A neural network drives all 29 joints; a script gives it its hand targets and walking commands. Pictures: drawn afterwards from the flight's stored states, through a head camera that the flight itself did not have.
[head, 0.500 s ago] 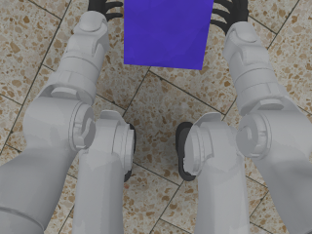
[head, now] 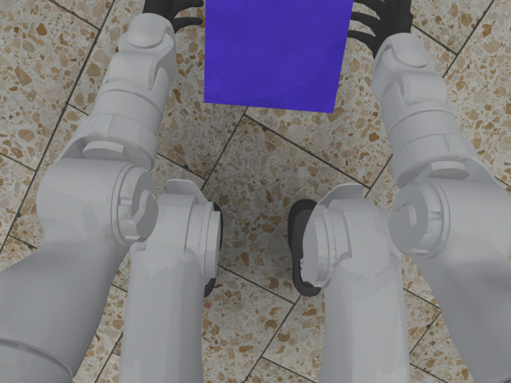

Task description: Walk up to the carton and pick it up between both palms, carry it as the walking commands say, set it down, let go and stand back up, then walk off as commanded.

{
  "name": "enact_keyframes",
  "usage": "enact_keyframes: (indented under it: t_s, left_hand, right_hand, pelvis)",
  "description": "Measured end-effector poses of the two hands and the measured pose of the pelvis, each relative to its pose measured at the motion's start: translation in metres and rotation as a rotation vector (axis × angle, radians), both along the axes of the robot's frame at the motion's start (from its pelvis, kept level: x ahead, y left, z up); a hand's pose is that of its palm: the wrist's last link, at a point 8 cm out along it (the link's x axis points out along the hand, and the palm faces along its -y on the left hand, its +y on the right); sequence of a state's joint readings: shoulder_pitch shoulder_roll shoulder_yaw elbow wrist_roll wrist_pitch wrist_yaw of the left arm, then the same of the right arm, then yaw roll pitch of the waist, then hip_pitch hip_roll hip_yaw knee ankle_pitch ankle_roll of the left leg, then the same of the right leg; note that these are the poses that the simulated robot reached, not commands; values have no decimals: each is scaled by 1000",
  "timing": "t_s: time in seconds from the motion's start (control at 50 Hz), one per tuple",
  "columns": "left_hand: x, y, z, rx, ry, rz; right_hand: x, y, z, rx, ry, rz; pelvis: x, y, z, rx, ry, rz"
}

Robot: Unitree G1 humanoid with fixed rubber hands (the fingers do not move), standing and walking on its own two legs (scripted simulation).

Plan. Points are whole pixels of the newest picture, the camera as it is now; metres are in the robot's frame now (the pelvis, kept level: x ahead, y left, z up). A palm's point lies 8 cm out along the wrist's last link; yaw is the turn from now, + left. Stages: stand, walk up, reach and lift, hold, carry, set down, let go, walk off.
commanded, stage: set down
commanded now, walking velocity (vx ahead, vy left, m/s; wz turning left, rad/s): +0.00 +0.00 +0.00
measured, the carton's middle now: (271, 46) +0.52 -0.01 -0.26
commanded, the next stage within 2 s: none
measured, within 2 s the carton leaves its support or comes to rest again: neither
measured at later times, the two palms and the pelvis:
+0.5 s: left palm (161, 18) +0.53 +0.14 -0.17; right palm (389, 36) +0.52 -0.16 -0.16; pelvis +0.00 +0.00 +0.00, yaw +0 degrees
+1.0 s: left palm (139, 42) +0.50 +0.17 -0.19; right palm (399, 59) +0.49 -0.18 -0.18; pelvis +0.00 +0.00 +0.00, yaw +0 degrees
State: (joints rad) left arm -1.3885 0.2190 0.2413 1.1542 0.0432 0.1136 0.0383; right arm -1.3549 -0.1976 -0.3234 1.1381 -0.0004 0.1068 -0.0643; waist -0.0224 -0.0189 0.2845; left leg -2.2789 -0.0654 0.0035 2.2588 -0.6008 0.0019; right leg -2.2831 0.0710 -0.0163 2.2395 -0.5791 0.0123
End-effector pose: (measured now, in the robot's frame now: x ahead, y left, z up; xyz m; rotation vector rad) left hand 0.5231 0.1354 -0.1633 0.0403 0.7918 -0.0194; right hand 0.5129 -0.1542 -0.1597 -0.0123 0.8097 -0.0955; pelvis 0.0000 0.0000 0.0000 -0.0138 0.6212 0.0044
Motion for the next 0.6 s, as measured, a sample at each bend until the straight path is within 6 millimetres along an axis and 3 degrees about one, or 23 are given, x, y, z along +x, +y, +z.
enact_keyframes:
  t_s: [0.6]
  left_hand:
    - [3,1,-4,-7,-14,-7]
  right_hand:
    - [3,-2,-4,8,-13,9]
  pelvis:
    - [1,-1,-1,0,-16,1]
